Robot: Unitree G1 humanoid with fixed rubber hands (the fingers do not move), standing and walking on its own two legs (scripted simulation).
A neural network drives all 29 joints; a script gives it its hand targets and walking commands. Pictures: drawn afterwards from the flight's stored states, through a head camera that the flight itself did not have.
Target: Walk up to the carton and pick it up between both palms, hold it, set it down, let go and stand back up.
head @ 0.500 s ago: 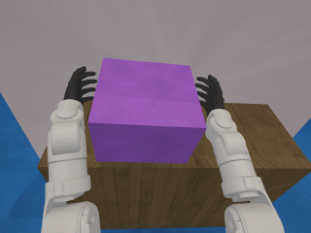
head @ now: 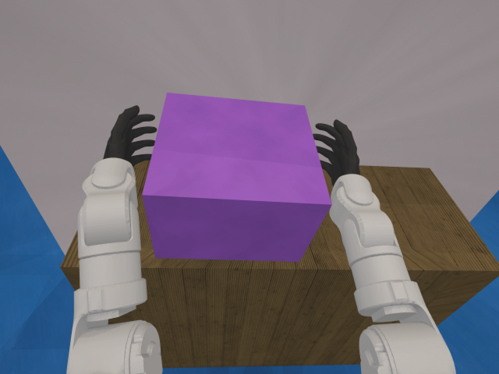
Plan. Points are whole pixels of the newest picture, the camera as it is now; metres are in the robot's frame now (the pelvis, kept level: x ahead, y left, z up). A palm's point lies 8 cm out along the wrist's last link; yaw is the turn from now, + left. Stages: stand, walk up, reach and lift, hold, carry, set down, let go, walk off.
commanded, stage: hold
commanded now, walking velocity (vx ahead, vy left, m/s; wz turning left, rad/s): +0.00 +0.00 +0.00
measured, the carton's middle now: (233, 177) +0.39 +0.01 +0.13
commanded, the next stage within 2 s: set down in 1.66 s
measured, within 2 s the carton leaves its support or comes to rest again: neither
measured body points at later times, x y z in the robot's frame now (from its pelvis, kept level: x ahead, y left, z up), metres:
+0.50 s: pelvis +0.00 +0.00 +0.00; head -0.04 +0.02 +0.45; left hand +0.36 +0.18 +0.19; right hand +0.37 -0.16 +0.18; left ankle +0.02 +0.13 -0.75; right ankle -0.01 -0.11 -0.75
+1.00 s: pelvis +0.00 +0.00 +0.00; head -0.04 +0.02 +0.45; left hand +0.36 +0.18 +0.19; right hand +0.37 -0.16 +0.18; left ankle +0.02 +0.13 -0.75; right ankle -0.01 -0.11 -0.75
